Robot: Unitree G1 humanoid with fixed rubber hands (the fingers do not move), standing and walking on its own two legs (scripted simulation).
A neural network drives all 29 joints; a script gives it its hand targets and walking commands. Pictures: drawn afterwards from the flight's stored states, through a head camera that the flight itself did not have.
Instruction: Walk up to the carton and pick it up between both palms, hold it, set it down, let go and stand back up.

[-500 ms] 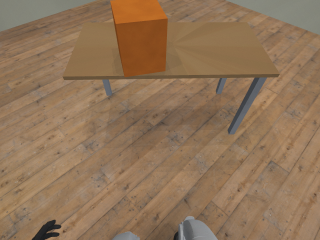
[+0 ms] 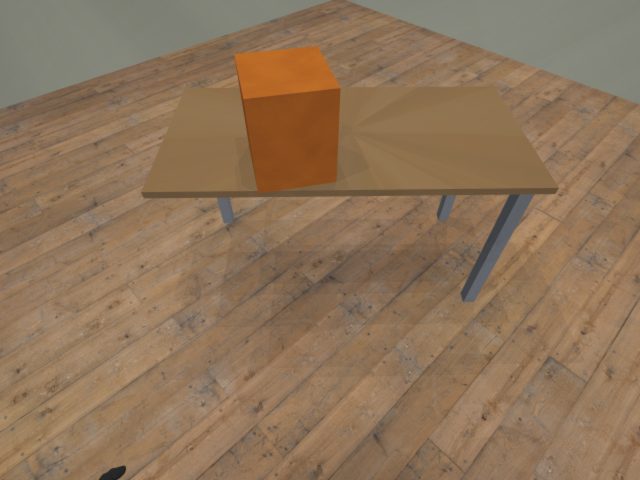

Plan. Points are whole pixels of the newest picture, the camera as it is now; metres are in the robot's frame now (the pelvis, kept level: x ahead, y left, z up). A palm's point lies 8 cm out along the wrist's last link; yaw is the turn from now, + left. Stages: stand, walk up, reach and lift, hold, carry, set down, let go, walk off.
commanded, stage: walk up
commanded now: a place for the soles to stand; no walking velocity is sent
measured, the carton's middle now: (287, 120) +0.92 +0.09 -0.05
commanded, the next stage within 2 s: none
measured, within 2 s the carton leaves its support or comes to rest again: neither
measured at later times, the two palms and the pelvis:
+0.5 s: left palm out of the picture +0.12 +0.29 -0.09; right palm out of the picture +0.08 -0.31 -0.10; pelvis +0.02 +0.00 +0.02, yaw +0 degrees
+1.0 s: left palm (66, 443) +0.21 +0.36 -0.10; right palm out of the picture +0.14 -0.30 -0.08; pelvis +0.13 +0.04 +0.01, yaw +1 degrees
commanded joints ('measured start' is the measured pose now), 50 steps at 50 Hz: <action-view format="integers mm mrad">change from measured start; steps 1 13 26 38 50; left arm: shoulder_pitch -85 -83 181 14 83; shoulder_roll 215 186 314 202 266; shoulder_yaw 36 36 132 99 131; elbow -37 2 -80 -275 -245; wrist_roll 8 2 34 26 18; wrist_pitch -17 -17 -23 -6 -42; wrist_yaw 4 -2 -26 -31 -74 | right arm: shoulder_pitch -30 -56 20 313 204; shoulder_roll -222 -212 -172 -390 -337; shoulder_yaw -43 -30 -85 -168 -138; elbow -18 36 -78 -130 -251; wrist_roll -3 -7 -45 -51 -20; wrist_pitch -4 -8 -7 -27 -55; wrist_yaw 0 3 46 37 46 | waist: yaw -8 -3 81 -81 -28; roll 1 -7 -117 243 204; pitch -157 -170 -43 58 90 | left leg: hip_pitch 25 97 -295 104 -74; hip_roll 107 119 -5 401 263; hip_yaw -131 -110 -43 -881 -272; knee -247 -377 18 -622 -434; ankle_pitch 43 183 -131 -729 -114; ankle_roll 37 17 51 193 203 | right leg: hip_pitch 94 226 380 -459 -49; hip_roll -130 -130 -289 77 -90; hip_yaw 224 176 488 82 12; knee -238 -351 -502 431 0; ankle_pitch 21 180 -565 -305 -17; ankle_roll -46 -3 -154 8 24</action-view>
